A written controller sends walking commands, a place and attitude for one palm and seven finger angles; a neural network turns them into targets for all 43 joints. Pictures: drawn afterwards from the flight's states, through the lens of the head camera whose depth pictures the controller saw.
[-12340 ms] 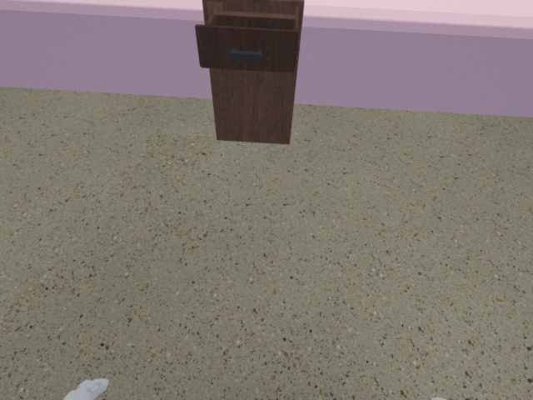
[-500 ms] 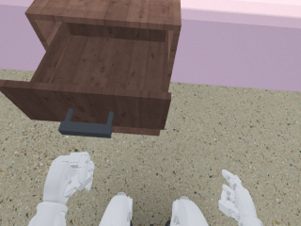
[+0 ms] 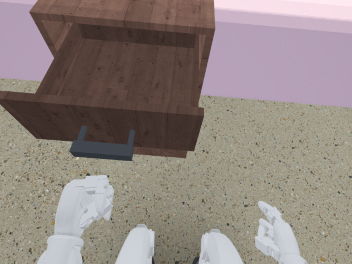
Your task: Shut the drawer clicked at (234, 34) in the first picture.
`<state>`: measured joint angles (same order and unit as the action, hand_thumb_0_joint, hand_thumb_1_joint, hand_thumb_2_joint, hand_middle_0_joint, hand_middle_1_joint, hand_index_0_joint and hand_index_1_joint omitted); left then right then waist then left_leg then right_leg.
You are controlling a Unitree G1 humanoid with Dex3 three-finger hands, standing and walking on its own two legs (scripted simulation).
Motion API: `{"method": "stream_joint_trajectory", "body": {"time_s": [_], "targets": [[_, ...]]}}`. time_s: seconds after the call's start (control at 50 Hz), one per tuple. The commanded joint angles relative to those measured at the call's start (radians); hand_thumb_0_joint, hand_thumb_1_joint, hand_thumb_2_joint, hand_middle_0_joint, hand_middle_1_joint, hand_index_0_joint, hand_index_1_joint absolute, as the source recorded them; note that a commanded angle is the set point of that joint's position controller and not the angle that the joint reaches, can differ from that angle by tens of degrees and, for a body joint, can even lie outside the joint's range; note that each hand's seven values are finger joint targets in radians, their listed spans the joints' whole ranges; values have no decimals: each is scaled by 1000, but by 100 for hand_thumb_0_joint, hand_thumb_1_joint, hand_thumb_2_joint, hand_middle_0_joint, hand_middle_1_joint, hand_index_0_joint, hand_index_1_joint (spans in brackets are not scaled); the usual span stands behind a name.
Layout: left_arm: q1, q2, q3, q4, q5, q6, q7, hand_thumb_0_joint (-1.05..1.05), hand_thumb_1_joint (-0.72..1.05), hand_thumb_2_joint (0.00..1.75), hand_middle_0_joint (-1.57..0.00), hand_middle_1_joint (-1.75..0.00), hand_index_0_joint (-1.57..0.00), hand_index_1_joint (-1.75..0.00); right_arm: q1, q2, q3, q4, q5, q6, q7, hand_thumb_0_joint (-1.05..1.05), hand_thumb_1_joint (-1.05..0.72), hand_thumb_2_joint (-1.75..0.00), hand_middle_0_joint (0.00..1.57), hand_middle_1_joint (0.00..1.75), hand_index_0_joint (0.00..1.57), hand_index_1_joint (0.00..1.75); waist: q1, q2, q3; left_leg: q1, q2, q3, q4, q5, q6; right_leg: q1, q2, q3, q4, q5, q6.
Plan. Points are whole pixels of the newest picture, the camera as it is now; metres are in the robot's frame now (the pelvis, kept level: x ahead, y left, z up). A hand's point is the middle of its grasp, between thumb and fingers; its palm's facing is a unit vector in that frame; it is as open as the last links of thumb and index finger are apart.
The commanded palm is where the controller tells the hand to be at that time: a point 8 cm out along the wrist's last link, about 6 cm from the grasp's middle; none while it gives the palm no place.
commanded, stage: push the drawer shut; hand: left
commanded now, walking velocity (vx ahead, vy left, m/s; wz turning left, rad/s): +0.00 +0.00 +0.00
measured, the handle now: (105, 141) +0.36 +0.18 +0.04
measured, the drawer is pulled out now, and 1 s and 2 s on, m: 0.25 0.18 0.06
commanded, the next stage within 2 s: none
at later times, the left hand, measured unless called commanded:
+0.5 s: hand (115, 177) +0.29 +0.14 +0.03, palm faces -0.04 -1.00 -0.04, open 3.1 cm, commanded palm +0.28 +0.19 +0.04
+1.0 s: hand (119, 150) +0.35 +0.15 +0.03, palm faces -0.05 -1.00 -0.04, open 3.1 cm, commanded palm +0.34 +0.20 +0.04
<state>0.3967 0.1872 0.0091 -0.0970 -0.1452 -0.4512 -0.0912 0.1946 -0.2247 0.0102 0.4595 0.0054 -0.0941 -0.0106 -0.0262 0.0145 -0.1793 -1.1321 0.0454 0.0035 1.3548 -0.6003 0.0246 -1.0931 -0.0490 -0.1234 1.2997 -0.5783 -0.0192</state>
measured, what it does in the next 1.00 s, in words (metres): stands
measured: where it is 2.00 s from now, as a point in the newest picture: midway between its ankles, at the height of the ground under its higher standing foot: outside the picture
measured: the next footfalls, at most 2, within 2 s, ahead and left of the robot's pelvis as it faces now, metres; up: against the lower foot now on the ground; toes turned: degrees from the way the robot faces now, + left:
none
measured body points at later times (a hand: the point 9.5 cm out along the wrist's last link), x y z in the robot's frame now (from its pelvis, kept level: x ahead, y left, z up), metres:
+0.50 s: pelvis +0.01 -0.01 +0.01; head +0.11 +0.00 +0.44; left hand +0.28 +0.20 +0.04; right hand +0.18 -0.25 -0.09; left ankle +0.02 +0.10 -0.61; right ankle +0.02 -0.12 -0.61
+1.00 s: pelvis -0.01 -0.01 +0.01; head +0.11 +0.01 +0.44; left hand +0.34 +0.20 +0.04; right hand +0.15 -0.25 -0.10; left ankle +0.02 +0.10 -0.61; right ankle +0.02 -0.12 -0.61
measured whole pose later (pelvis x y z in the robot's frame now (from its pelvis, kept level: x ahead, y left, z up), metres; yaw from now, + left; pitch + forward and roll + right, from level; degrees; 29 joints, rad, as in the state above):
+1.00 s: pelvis -0.01 -0.01 +0.01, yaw +0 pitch +22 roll -2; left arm -0.18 0.24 0.12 0.39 -0.16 -0.41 -0.14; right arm 0.19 -0.25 0.03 0.57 0.01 -0.07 -0.02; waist -0.06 0.02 -0.15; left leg -1.14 0.05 0.00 1.31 -0.56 0.02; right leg -1.10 -0.04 -0.12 1.26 -0.54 -0.03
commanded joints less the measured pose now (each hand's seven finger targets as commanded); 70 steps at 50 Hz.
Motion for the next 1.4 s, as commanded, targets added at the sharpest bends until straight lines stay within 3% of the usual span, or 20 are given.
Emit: {"method": "stream_joint_trajectory", "body": {"time_s": [0.0,0.06,0.12,0.14,0.22,0.24,0.34,0.4,0.44,0.56,0.6,0.74,0.88,0.92,1.04,1.08,1.14,1.3,1.32,1.38], "targets": [[-9,64,32,-184,1,-52,-2,0,90,90,-140,-160,-140,-160,-15,-137,-63,-147,0,-38,-5,0,-90,-90,20,30,20,30,-18,27,-259,224,-33,-60,-220,277,-7,162,47,53,-178,200,-13],[-83,66,31,-141,10,-30,-4,0,90,90,-140,-160,-140,-160,-17,-145,-59,-144,0,-32,-10,0,-90,-90,20,30,20,30,-32,10,-227,185,-35,-62,-210,227,-2,140,49,56,-179,161,-11],[-147,77,49,-152,-1,-32,-2,0,90,90,-140,-160,-140,-160,-11,-146,-57,-142,-1,-35,-15,0,-90,-90,20,30,20,30,-26,16,-272,192,-38,-57,-205,237,-2,166,47,63,-182,173,-12],[-176,105,71,-147,2,-35,2,0,90,90,-140,-160,-140,-160,-8,-150,-57,-136,-2,-35,-19,0,-90,-90,20,30,20,30,-27,14,-273,196,-36,-59,-203,247,-1,163,49,63,-179,178,-13],[-245,94,66,-161,-11,-42,3,0,90,90,-140,-160,-140,-160,-2,-146,-55,-123,-4,-41,-17,0,-90,-90,20,30,20,30,-19,58,-340,245,-38,-51,-204,311,-3,193,43,69,-180,241,-13],[-240,103,76,-141,-12,-35,2,0,90,90,-140,-160,-140,-160,2,-148,-55,-119,-4,-40,-17,0,-90,-90,20,30,20,30,-19,42,-350,242,-37,-52,-202,327,-1,203,46,69,-178,256,-13],[-211,113,108,-16,-21,17,-23,0,90,90,-140,-160,-140,-160,6,-157,-56,-106,3,-21,-11,0,-90,-90,20,30,20,30,-17,3,-324,214,-38,-40,-215,336,0,252,45,73,-197,302,-9],[-288,94,84,-22,-27,24,-31,0,90,90,-140,-160,-140,-160,7,-158,-55,-103,7,-17,-10,0,-90,-90,20,30,20,30,-30,23,-301,225,-37,-39,-220,329,-1,238,42,72,-203,298,-7],[-348,91,81,-9,-28,14,-22,0,90,90,-140,-160,-140,-160,11,-159,-55,-89,4,-20,-14,0,-90,-90,20,30,20,30,-49,-6,-283,215,-34,-43,-212,317,3,221,44,71,-208,283,-5],[-427,130,129,28,-26,-47,-18,0,90,90,-140,-160,-140,-160,17,-159,-60,-58,-2,-28,-13,0,-90,-90,20,30,20,30,-34,9,-334,221,-37,-35,-208,336,0,247,43,85,-200,303,-7],[-479,117,108,29,-26,-57,-23,0,90,90,-140,-160,-140,-160,9,-157,-60,-52,-1,-30,-11,0,-90,-90,20,30,20,30,-36,45,-331,235,-39,-34,-212,323,-1,230,40,87,-204,285,-8],[-662,164,142,139,-24,-39,-25,0,90,90,-140,-160,-140,-160,12,-171,-54,-22,3,-22,-20,0,-90,-90,20,30,20,30,-57,21,-318,199,-37,-37,-214,244,4,216,42,98,-225,198,-5],[-808,177,168,253,-33,-22,-33,0,90,90,-140,-160,-140,-160,21,-172,-48,-3,8,-14,-24,0,-90,-90,20,30,20,30,-59,27,-339,206,-39,-36,-227,228,1,226,40,104,-239,184,-3],[-823,185,185,280,-35,-21,-32,0,90,90,-140,-160,-140,-160,26,-174,-49,0,7,-12,-25,0,-90,-90,20,30,20,30,-49,33,-359,222,-39,-37,-235,240,-3,231,40,101,-237,194,-5],[-887,195,193,346,-31,-28,-33,0,90,90,-140,-160,-140,-160,51,-179,-50,9,6,-2,-18,0,-90,-90,20,30,20,30,-52,43,-380,249,-35,-43,-248,293,-5,233,43,90,-227,248,-7],[-924,179,179,365,-23,-32,-26,0,90,90,-140,-160,-140,-160,59,-176,-50,15,3,3,-13,0,-90,-90,20,30,20,30,-57,59,-376,263,-34,-44,-252,297,-8,217,43,88,-226,251,-6],[-945,192,194,423,-13,-40,-15,0,90,90,-140,-160,-140,-160,75,-182,-53,22,2,12,-11,0,-90,-90,20,30,20,30,-67,29,-351,249,-31,-45,-252,291,-6,203,47,85,-227,245,-6],[-1085,174,175,469,11,-72,2,0,90,90,-140,-160,-140,-160,110,-186,-62,47,-4,33,-1,0,-90,-90,20,30,20,30,-84,78,-408,336,-25,-58,-254,357,-17,154,46,76,-211,280,-7],[-1093,183,185,462,13,-76,7,0,90,90,-140,-160,-140,-160,116,-187,-64,49,-5,35,0,0,-90,-90,20,30,20,30,-76,80,-429,353,-23,-65,-258,377,-20,155,46,71,-204,288,-9],[-1137,191,191,516,19,-73,14,0,90,90,-140,-160,-140,-160,126,-189,-64,60,-5,46,2,0,-90,-90,20,30,20,30,-92,61,-407,336,-22,-63,-253,365,-18,142,48,74,-210,282,-6]]}}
